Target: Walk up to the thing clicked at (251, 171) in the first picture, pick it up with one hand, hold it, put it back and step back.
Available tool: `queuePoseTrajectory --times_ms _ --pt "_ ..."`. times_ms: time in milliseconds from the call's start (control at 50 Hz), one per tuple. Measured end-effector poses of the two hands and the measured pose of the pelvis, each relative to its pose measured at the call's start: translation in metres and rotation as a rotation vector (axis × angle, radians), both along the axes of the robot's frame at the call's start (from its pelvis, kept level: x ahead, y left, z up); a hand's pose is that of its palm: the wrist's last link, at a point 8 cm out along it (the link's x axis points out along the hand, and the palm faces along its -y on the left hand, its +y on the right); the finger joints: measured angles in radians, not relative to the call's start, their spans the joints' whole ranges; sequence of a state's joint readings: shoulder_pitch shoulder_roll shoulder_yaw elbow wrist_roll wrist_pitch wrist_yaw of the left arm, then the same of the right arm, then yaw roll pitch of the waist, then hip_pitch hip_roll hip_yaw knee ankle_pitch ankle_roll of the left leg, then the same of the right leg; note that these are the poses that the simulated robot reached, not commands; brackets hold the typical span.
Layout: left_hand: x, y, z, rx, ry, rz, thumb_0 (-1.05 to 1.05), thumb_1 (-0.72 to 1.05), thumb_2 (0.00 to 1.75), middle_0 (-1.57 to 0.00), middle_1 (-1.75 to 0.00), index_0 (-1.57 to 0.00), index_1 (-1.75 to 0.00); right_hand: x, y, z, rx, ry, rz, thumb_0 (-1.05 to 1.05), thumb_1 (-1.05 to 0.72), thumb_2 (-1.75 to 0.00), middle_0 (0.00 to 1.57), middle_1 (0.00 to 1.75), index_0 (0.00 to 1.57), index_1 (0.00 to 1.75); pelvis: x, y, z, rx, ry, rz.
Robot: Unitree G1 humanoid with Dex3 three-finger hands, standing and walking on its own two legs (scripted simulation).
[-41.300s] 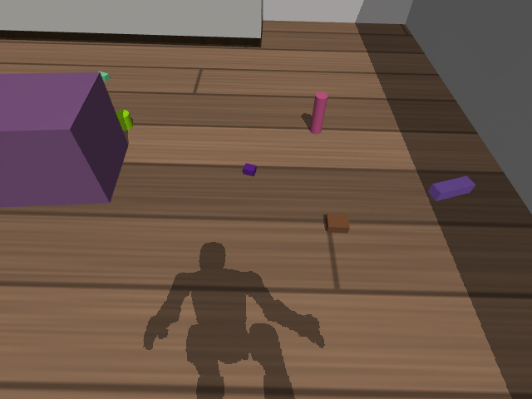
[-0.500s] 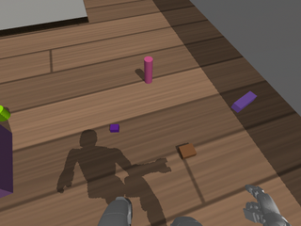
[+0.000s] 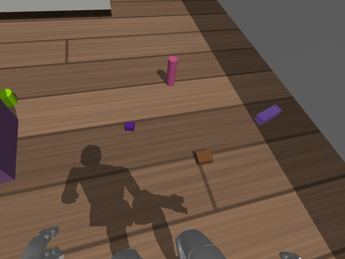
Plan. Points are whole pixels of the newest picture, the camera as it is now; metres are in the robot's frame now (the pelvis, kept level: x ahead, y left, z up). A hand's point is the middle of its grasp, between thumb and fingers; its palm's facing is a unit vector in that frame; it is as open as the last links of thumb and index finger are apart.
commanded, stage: step back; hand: left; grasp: from above
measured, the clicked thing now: (129, 126) +0.95 +0.19 -0.74
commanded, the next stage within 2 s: stand in 1.28 s
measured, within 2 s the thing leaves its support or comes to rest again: neither
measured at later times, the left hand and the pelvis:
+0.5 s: hand out of the picture -0.06 +0.24 -0.14, palm faces +0.01 -0.91 -0.42, open 7.4 cm; pelvis -0.11 -0.04 -0.01, yaw +0 degrees
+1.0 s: hand out of the picture +0.01 +0.20 -0.13, palm faces +0.03 -0.92 -0.39, open 7.4 cm; pelvis -0.07 -0.06 +0.00, yaw +2 degrees
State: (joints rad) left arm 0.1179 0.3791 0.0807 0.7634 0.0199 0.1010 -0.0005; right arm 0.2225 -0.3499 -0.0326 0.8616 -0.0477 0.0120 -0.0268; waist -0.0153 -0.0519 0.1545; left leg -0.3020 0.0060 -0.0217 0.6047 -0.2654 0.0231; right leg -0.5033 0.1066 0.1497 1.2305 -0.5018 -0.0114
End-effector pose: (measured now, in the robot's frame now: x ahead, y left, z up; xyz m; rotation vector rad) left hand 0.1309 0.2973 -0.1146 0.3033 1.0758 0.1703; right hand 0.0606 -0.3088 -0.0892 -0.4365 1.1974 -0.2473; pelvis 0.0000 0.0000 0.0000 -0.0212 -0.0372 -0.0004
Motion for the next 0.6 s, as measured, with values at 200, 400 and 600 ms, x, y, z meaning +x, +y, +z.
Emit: queuePoseTrajectory --times_ms 200,400,600 --pt "-0.117 -0.017 -0.015 0.056 0.133 -0.025 0.01 0.91 0.90 -0.20 -0.30 -0.20 -0.30 -0.016 -0.050 0.001 -0.016 -0.188 0.027 0.01 -0.90 -0.89 0.20 0.30 0.21 0.30 -0.073 -0.033 -0.016 0.014 0.002 -0.089" --pt "-0.202 -0.030 0.013 0.099 0.168 0.058 0.01 0.90 0.90 -0.20 -0.30 -0.21 -0.30 -0.100 -0.063 -0.029 0.068 -0.047 -0.046 0.01 -0.90 -0.90 0.20 0.30 0.20 0.30 -0.099 -0.045 -0.006 0.031 -0.005 -0.052" --pt "-0.191 -0.010 0.009 0.094 0.137 0.060 0.01 0.91 0.90 -0.20 -0.30 -0.20 -0.30 -0.131 -0.026 -0.032 0.133 0.025 -0.036 0.01 -0.90 -0.90 0.20 0.30 0.21 0.30 -0.106 -0.036 -0.004 0.044 -0.005 -0.016"
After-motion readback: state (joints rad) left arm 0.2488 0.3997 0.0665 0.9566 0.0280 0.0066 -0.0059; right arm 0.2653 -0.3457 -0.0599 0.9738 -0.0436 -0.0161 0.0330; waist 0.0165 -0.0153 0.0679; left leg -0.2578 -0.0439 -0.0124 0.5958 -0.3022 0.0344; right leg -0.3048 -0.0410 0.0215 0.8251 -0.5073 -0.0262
